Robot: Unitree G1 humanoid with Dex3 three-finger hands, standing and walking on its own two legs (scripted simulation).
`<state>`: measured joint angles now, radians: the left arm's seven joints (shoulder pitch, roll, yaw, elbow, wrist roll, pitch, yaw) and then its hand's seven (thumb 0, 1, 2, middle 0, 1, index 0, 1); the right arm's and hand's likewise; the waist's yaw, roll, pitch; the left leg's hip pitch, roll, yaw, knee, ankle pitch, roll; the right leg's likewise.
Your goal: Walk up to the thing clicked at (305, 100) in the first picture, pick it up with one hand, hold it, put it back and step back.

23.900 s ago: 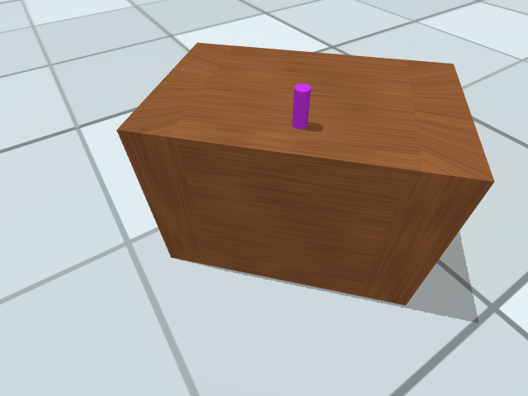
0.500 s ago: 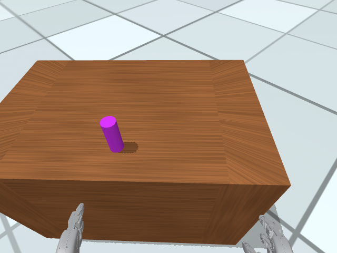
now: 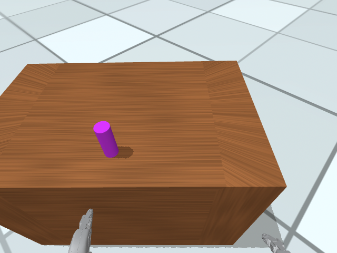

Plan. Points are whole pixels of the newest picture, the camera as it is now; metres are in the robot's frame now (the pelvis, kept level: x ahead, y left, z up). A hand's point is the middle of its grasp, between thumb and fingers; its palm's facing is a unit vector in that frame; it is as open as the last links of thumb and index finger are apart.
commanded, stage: home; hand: left
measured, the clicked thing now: (107, 140) +0.44 +0.22 +0.00
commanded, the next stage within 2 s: stand in 1.92 s
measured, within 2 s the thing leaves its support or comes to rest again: neither
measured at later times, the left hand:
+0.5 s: hand out of the picture +0.02 +0.27 -0.14, palm faces -0.03 -0.92 -0.39, open 17.5 cm
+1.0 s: hand out of the picture +0.01 +0.26 -0.14, palm faces -0.02 -0.93 -0.36, open 17.5 cm
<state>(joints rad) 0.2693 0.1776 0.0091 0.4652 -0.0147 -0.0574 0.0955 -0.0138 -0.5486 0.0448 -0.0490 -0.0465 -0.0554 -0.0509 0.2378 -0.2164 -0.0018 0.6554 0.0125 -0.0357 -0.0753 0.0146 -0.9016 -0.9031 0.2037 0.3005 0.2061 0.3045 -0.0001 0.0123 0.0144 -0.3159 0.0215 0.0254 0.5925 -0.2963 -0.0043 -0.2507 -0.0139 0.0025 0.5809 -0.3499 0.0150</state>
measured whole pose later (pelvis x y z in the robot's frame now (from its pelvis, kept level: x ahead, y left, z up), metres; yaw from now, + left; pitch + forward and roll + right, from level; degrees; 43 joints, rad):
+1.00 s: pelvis -0.03 +0.00 +0.02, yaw +1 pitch -3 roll +0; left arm 0.18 0.35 -0.01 1.15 0.02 -0.01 0.00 -0.01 -0.56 0.04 -0.05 -0.04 -0.06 -0.05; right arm 0.16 -0.36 0.01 1.13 -0.02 0.00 0.01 0.01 -0.90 -0.90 0.20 0.30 0.21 0.30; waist 0.00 0.02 0.03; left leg -0.18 0.01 0.00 0.36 -0.13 0.00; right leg -0.10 -0.02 -0.02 0.35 -0.20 0.02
